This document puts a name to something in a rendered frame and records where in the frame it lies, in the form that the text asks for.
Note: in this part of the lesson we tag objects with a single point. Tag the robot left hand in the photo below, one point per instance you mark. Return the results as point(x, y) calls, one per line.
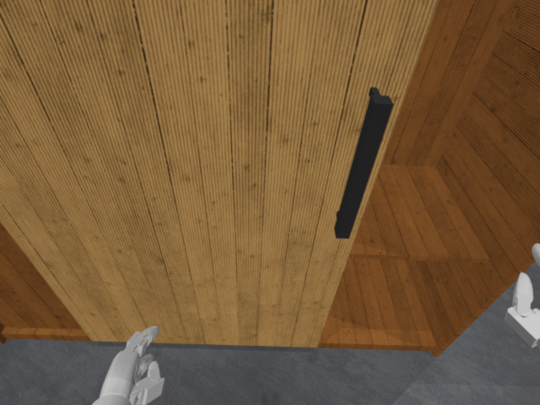
point(123, 377)

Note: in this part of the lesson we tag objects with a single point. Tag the robot right hand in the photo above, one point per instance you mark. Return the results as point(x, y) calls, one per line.
point(521, 318)

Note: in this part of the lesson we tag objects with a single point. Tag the handle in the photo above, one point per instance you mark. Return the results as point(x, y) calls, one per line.
point(374, 126)

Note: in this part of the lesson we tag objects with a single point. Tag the wardrobe door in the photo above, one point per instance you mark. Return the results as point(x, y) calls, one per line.
point(26, 299)
point(180, 163)

